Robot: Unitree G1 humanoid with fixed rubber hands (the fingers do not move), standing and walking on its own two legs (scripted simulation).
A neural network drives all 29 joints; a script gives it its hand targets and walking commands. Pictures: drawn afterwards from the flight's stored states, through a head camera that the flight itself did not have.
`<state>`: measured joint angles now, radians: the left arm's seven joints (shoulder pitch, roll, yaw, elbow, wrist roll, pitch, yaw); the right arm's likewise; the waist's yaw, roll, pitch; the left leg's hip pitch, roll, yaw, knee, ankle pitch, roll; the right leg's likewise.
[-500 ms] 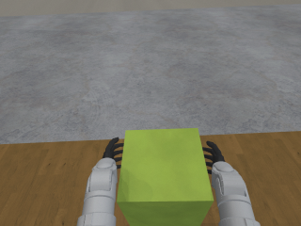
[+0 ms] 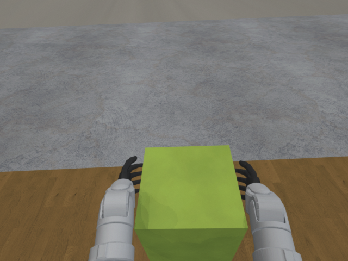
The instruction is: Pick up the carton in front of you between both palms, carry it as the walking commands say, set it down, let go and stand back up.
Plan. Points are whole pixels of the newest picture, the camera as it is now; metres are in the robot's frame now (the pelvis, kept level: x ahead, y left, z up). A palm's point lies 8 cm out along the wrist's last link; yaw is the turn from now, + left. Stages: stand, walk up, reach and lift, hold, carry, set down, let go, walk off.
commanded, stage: hold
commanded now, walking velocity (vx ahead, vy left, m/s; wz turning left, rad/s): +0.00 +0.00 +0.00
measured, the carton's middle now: (188, 207) +0.28 +0.00 -0.03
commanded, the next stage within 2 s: carry in 0.06 s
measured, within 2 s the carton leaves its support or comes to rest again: neither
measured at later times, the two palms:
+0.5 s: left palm (130, 149) +0.38 +0.15 +0.08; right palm (245, 154) +0.37 -0.15 +0.08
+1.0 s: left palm (131, 93) +0.67 +0.20 +0.09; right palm (214, 96) +0.64 -0.10 +0.09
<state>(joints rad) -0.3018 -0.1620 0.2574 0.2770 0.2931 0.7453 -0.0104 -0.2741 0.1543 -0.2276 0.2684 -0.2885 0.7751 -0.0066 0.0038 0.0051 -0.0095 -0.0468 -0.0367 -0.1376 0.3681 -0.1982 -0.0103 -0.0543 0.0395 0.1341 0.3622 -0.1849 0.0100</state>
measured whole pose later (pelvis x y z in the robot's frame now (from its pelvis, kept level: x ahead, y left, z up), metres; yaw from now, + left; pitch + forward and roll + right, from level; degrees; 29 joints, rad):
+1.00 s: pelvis +0.38 +0.07 +0.00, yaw -1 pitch +6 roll -2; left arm -0.21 -0.14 0.11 -0.33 0.12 1.21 0.09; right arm -0.17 0.13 -0.13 -0.35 -0.10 1.23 -0.10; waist -0.04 0.01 -0.09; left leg -0.14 0.04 0.22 0.31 -0.27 0.05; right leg -0.61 -0.09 -0.12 0.86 -0.21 0.00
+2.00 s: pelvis +1.04 +0.08 -0.01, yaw +1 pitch +7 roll -1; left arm -0.66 -0.07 0.26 -0.12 0.09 1.19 0.13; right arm -0.66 0.04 -0.24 -0.06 -0.04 1.18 -0.14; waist -0.07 -0.01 0.09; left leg -0.25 -0.03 0.13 0.51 -0.38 0.10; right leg -0.71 -0.03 -0.02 0.87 -0.09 -0.04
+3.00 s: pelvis +1.72 +0.08 -0.08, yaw -1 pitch +6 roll -3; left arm -0.37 -0.14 0.20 -0.17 0.14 1.16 0.11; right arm -0.39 0.11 -0.21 -0.12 -0.09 1.19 -0.10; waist -0.02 0.01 -0.10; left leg -0.08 0.01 0.11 0.25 -0.27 0.06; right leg -0.58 -0.05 -0.10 0.64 -0.16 0.03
